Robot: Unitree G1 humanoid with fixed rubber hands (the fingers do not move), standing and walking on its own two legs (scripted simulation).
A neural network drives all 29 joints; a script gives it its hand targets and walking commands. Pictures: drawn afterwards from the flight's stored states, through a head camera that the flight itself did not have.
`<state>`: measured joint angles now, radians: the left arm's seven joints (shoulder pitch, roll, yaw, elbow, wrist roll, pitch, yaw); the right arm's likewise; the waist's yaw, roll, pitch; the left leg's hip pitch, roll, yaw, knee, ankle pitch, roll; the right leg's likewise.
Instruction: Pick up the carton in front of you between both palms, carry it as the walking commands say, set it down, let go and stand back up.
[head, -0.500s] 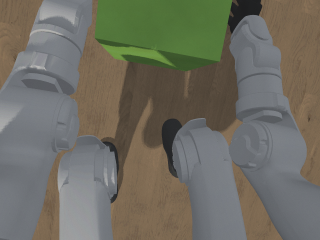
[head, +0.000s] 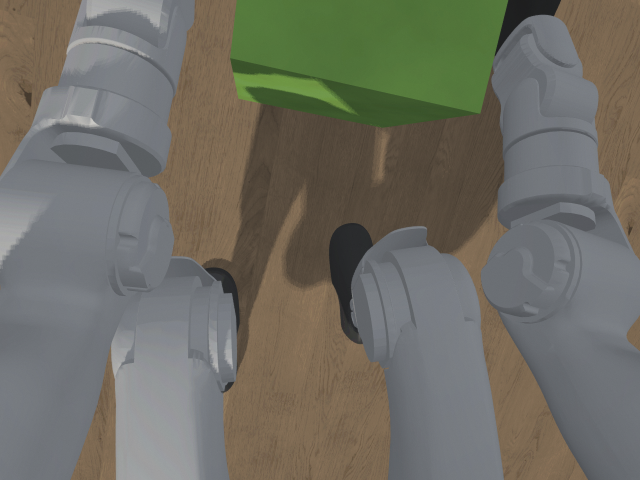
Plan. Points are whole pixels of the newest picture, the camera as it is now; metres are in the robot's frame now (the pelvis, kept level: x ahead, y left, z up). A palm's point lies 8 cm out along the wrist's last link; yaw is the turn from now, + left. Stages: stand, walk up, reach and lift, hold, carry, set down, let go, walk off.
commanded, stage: set down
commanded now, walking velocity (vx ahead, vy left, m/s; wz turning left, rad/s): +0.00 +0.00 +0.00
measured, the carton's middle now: (348, 6) +0.54 -0.10 -0.25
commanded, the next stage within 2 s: let go in 1.54 s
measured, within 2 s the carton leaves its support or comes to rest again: neither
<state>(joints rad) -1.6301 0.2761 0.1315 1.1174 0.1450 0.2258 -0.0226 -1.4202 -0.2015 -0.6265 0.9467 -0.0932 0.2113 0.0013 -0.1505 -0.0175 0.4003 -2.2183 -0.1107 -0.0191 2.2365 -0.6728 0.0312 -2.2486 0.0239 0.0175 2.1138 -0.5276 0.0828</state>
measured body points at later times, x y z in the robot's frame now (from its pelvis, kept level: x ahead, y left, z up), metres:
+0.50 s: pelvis -0.01 -0.01 +0.00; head +0.38 +0.00 +0.21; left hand +0.61 +0.11 -0.19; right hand +0.51 -0.26 -0.19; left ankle +0.08 +0.10 -0.34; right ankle +0.13 -0.14 -0.34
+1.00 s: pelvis +0.00 -0.01 +0.08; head +0.35 -0.02 +0.36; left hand +0.63 +0.10 -0.03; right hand +0.52 -0.27 -0.03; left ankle +0.08 +0.10 -0.34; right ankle +0.13 -0.14 -0.34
